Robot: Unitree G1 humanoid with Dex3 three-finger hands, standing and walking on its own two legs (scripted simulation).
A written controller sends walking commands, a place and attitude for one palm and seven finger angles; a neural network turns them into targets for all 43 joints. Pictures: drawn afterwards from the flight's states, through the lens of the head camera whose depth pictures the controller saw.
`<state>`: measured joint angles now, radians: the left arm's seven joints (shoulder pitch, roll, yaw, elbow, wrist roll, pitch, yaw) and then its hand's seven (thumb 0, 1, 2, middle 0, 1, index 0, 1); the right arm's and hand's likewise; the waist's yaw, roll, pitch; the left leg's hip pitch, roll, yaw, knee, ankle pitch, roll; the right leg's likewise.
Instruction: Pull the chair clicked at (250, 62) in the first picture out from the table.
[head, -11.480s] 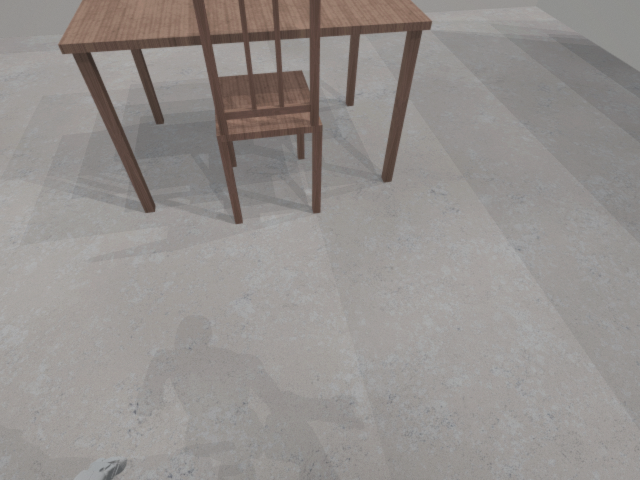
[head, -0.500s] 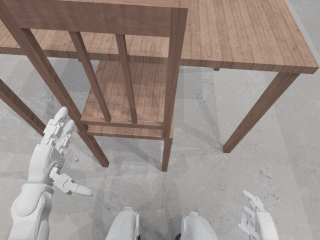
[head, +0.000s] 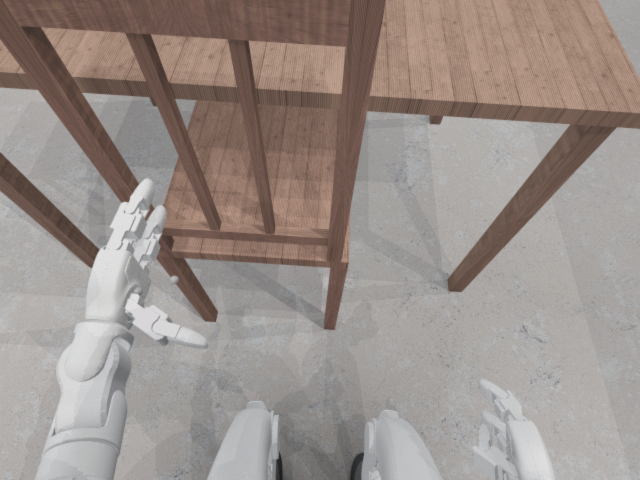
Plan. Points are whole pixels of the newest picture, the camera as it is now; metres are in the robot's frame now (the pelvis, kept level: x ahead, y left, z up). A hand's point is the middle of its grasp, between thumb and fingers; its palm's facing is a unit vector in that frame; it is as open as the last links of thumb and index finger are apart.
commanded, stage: aim the fingers beside a spindle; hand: left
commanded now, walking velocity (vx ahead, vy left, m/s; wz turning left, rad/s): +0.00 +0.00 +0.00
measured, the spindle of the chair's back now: (188, 156) +0.50 +0.20 +0.05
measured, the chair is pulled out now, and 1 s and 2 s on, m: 0.00 0.00 0.00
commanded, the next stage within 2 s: push the fingers through the gap in 0.92 s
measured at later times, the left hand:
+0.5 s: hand (191, 262) +0.37 +0.18 +0.02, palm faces -0.02 -1.00 -0.06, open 16.9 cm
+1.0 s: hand (190, 262) +0.37 +0.18 +0.02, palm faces -0.02 -1.00 -0.06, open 16.9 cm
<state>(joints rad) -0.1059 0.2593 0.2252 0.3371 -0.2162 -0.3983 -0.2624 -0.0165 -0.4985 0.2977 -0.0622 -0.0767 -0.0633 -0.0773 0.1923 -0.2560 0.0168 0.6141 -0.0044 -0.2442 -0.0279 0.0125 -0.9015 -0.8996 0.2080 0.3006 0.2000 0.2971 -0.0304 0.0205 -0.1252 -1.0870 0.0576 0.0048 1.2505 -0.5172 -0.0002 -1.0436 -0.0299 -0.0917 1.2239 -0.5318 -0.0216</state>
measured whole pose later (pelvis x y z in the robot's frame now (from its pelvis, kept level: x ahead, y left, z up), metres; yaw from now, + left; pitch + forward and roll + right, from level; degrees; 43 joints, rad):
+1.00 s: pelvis +0.00 -0.01 -0.01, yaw +0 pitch +22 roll -1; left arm -0.25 0.27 0.26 0.51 -0.19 -0.45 -0.25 -0.02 -0.50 0.30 -0.06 -0.08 -0.06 -0.08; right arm 0.20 -0.26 0.01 0.62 0.00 -0.18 -0.01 0.01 -0.90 -0.90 0.21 0.30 0.20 0.30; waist -0.04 0.02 -0.13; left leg -1.15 0.06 0.01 1.29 -0.53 -0.01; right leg -1.12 -0.02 -0.08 1.28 -0.55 -0.03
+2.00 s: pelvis -0.01 +0.00 -0.02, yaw -1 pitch +24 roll -2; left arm -0.60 0.36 0.35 0.86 -0.14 -0.47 -0.26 -0.02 -0.50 0.30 -0.06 -0.08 -0.06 -0.08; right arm 0.26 -0.28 0.01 0.68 -0.01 -0.14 0.00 0.01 -0.90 -0.90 0.21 0.30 0.20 0.30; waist -0.09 0.02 -0.14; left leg -1.22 0.07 0.01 1.32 -0.52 0.00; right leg -1.19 -0.01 -0.08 1.29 -0.53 -0.02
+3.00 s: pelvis -0.01 +0.00 -0.02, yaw -2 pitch +26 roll -2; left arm -0.73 0.40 0.37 0.98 -0.10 -0.48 -0.24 -0.02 -0.50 0.30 -0.17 -0.41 -0.17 -0.42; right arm 0.26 -0.27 0.01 0.67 -0.03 -0.10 0.02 0.01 -0.90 -0.90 0.21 0.30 0.20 0.30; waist -0.12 0.02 -0.14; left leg -1.27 0.07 0.00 1.33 -0.53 0.00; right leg -1.23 -0.01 -0.08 1.30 -0.53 -0.02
